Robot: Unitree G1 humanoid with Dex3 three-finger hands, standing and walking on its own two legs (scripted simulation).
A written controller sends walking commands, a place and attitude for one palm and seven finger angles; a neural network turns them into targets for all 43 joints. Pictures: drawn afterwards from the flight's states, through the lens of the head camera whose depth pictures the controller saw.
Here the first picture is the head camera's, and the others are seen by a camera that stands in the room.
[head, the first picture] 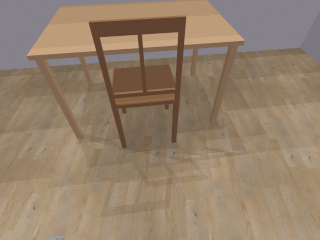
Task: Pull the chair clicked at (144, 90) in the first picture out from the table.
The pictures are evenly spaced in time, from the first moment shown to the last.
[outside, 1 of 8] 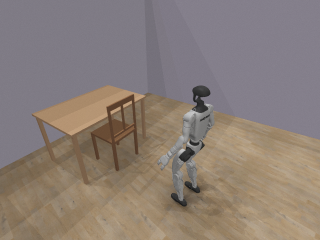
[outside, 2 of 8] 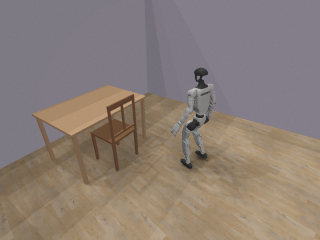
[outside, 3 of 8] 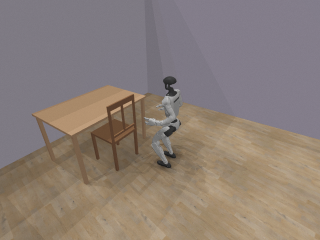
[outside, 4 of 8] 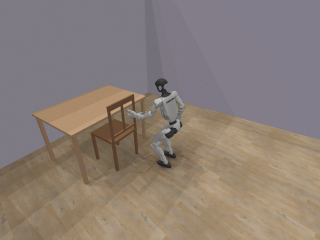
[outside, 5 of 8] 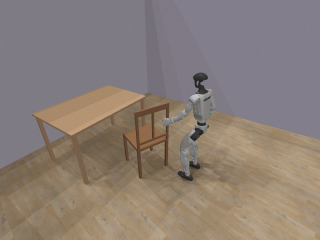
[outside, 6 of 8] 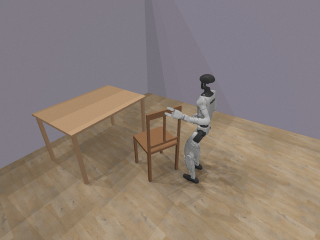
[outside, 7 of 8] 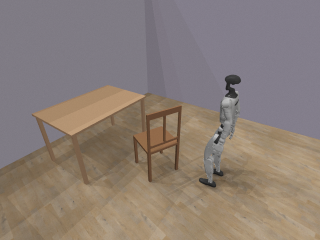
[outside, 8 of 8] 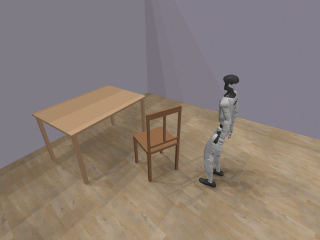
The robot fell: no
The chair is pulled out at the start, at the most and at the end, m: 0.00 0.56 0.56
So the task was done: yes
